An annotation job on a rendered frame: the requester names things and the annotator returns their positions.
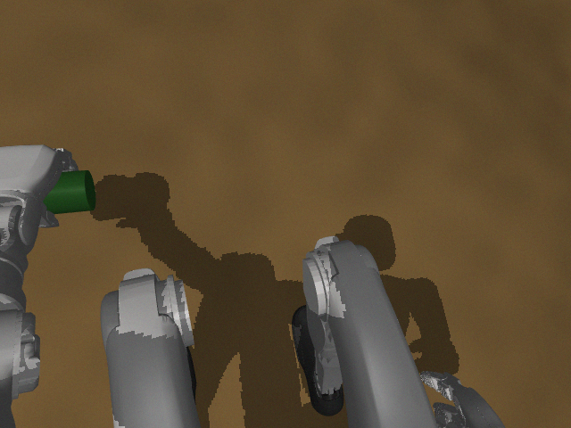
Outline left robot arm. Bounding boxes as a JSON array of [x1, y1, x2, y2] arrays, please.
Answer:
[[0, 190, 42, 428]]

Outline right robot foot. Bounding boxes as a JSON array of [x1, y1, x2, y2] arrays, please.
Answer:
[[292, 305, 343, 416]]

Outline can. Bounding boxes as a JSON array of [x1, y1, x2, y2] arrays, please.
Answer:
[[43, 170, 95, 214]]

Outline right robot hand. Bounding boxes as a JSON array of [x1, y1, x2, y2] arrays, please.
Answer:
[[420, 371, 506, 428]]

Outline left robot hand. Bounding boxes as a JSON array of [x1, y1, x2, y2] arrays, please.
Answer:
[[0, 144, 79, 228]]

